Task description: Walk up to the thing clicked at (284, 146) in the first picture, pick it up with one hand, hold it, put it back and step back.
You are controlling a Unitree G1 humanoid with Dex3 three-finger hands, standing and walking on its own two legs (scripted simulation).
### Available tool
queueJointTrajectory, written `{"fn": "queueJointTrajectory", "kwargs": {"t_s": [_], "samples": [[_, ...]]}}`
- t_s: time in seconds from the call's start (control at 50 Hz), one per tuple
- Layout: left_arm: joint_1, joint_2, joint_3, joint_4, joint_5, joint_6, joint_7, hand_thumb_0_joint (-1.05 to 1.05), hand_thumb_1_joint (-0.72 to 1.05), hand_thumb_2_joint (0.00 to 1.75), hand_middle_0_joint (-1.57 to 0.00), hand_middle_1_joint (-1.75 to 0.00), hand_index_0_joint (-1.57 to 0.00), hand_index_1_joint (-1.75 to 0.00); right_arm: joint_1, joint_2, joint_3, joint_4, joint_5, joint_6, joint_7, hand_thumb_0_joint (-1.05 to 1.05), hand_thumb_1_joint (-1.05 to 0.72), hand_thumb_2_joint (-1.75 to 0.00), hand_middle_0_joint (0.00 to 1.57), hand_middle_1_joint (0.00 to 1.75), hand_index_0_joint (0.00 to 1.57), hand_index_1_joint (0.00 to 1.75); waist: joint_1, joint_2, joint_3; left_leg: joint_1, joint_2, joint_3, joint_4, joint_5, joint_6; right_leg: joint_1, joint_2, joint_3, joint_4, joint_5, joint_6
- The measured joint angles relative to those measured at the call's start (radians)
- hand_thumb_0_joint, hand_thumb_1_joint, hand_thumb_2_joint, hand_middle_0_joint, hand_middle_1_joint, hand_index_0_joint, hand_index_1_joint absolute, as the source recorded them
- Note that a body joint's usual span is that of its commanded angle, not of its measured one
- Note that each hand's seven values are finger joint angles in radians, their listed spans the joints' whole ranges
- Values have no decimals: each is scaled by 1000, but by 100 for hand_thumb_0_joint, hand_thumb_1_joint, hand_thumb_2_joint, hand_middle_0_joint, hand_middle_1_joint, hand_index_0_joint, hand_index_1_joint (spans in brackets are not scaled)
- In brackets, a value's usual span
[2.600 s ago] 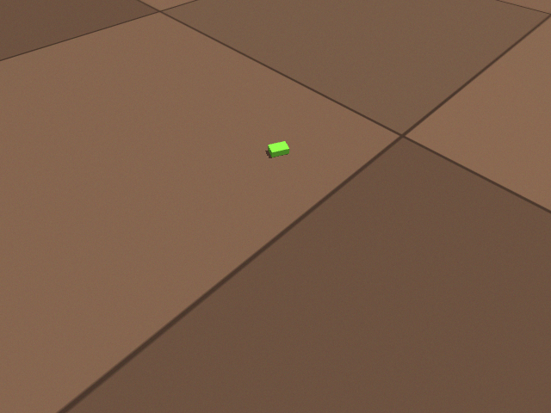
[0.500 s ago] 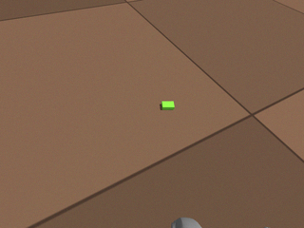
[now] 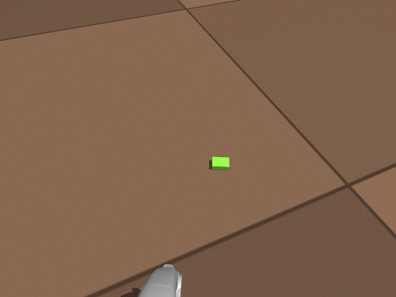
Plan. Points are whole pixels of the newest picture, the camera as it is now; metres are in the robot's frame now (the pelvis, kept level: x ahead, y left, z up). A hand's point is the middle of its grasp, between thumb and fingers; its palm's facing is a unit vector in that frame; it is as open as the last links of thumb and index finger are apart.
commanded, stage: walk up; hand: left
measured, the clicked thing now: (220, 163) +0.93 -0.03 -0.75
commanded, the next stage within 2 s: none
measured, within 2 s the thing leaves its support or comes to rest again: neither
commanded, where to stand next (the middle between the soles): +0.57 -0.29 m, yaw +5 degrees
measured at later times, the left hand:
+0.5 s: hand (141, 225) +0.29 +0.19 -0.14, palm faces -0.03 -0.94 -0.34, open 7.4 cm
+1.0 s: hand (194, 208) +0.36 +0.06 -0.17, palm faces +0.05 -0.95 -0.31, open 7.4 cm
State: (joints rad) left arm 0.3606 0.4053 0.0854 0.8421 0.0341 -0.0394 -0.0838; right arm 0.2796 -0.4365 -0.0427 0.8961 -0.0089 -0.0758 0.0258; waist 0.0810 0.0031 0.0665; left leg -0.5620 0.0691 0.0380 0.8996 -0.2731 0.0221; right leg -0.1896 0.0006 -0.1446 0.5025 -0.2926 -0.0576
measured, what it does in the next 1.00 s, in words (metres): walks ahead: left foot, then right foot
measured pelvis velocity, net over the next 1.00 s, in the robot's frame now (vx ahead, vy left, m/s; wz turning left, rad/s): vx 0.36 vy -0.20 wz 0.06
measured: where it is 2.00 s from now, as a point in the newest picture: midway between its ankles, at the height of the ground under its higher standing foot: (273, 238)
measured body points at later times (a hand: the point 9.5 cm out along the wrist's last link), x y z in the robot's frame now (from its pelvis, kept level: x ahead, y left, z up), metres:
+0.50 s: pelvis +0.19 -0.09 -0.01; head +0.21 -0.07 +0.44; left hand +0.29 +0.24 -0.12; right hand +0.24 -0.44 -0.10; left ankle +0.17 +0.09 -0.73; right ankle +0.31 -0.27 -0.71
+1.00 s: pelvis +0.36 -0.20 -0.02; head +0.38 -0.18 +0.43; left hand +0.36 +0.11 -0.15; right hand +0.46 -0.52 -0.11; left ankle +0.43 -0.10 -0.74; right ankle +0.31 -0.28 -0.73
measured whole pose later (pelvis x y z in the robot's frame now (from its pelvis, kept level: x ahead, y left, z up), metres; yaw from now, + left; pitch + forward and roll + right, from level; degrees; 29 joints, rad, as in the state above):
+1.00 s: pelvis +0.36 -0.20 -0.02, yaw +4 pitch -2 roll +1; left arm 0.37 0.42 0.07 0.79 0.03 0.01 -0.08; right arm 0.30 -0.40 -0.03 0.88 -0.02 -0.11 -0.01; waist 0.06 -0.08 0.08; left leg -0.40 0.00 0.11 0.65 -0.21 0.05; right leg -0.25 -0.01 -0.11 0.79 -0.48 -0.07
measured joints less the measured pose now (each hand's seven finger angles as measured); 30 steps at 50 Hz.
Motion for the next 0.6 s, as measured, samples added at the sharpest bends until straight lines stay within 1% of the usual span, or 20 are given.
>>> {"fn": "queueJointTrajectory", "kwargs": {"t_s": [0.04,0.08,0.12,0.14,0.16,0.18,0.22,0.26,0.28,0.34,0.42,0.48,0.52,0.54,0.56,0.58,0.6], "samples": [[13,10,1,-6,3,5,-1,0,90,90,-21,-30,-21,-30,0,10,2,-4,-1,2,4,1,-91,-90,20,30,20,30,6,-17,11,17,1,15,-100,25,-1,28,12,-13,0,-30,-4],[22,18,1,-12,3,13,-2,0,90,90,-21,-30,-21,-30,3,17,2,-10,0,0,3,1,-91,-90,20,30,20,30,8,-33,18,53,-7,31,-192,58,5,51,18,-27,23,-76,-5],[34,23,-3,-17,2,23,-3,0,90,90,-21,-30,-21,-30,12,17,-2,-20,0,-9,-2,1,-91,-90,21,30,20,30,4,-48,16,118,-25,53,-281,106,16,61,14,-35,88,-146,-1],[37,25,-4,-19,1,28,-2,0,90,90,-21,-30,-21,-30,13,18,-6,-25,-2,-16,-8,1,-91,-90,21,30,20,30,-2,-65,16,139,-42,60,-289,117,26,50,-2,-33,152,-189,-1],[32,23,-3,-15,0,35,2,1,90,90,-21,-30,-21,-30,8,21,-9,-32,-7,-21,-17,1,-91,-90,21,30,20,30,-9,-86,23,141,-57,71,-255,88,31,21,-22,-9,248,-205,-2],[25,14,-4,-12,1,43,4,1,90,90,-21,-30,-21,-30,5,20,-9,-44,-11,-24,-25,1,-91,-90,21,30,20,30,-16,-92,26,142,-60,76,-222,53,31,-21,-20,31,359,-211,3],[14,6,-15,-8,5,58,3,1,90,90,-21,-30,-20,-30,1,21,-8,-60,1,-26,-35,1,-91,-90,21,30,20,30,-37,-92,25,167,-51,76,-200,9,32,-111,-6,94,552,-205,13],[-3,12,-19,-5,4,63,1,1,90,90,-21,-30,-20,-30,6,31,-3,-67,6,-28,-42,1,-91,-90,21,30,20,30,-56,-100,20,213,-43,71,-227,-2,21,-194,-14,138,653,-166,23],[-14,19,-16,-8,1,63,0,1,90,90,-21,-30,-21,-30,14,36,2,-69,7,-31,-44,1,-91,-90,21,30,20,30,-63,-106,18,236,-39,68,-246,-2,12,-230,-27,157,667,-145,27],[-53,41,0,-29,-5,59,-7,1,90,90,-21,-30,-21,-30,42,40,15,-63,6,-42,-40,1,-91,-90,21,30,20,30,-72,-119,16,290,-25,55,-289,-8,-11,-315,-80,196,620,-85,41],[-99,59,20,-46,-10,65,-23,0,91,90,-20,-30,-20,-30,69,26,18,-49,-5,-46,-30,1,-90,-90,21,30,21,30,-77,-118,19,340,2,45,-319,-29,-40,-363,-139,209,458,-7,59],[-121,63,25,-42,-9,71,-37,0,91,90,-20,-30,-20,-30,81,-1,11,-40,-8,-43,-26,1,-90,-90,21,30,21,30,-86,-98,14,364,29,41,-319,-61,-58,-347,-156,193,315,31,56],[-127,63,26,-35,-7,69,-44,0,91,90,-20,-30,-20,-30,85,-22,3,-30,-9,-35,-27,1,-90,-90,21,30,21,30,-92,-79,3,371,51,35,-296,-97,-69,-310,-152,170,241,43,48],[-126,65,27,-32,-6,65,-45,0,91,90,-20,-30,-20,-30,88,-32,-1,-24,-10,-28,-29,1,-90,-90,21,30,21,30,-93,-68,-6,370,65,30,-272,-123,-71,-280,-145,153,206,47,44],[-126,61,31,-27,-5,59,-44,0,91,90,-20,-30,-20,-30,86,-45,-7,-17,-12,-21,-33,1,-90,-90,21,30,21,30,-91,-47,-11,362,88,21,-232,-157,-59,-266,-127,140,201,68,62],[-133,50,33,-22,-1,51,-40,0,91,90,-20,-30,-20,-30,80,-60,-14,-7,-13,-12,-39,1,-90,-90,21,30,21,30,-91,-8,-5,342,121,-4,-165,-180,-25,-261,-101,115,232,48,73],[-135,41,31,-25,4,41,-34,0,91,90,-20,-30,-20,-30,73,-66,-19,4,-11,-1,-46,1,-90,-90,21,30,21,30,-89,13,0,303,123,-44,-62,-202,-4,-259,-89,95,264,18,74]]}}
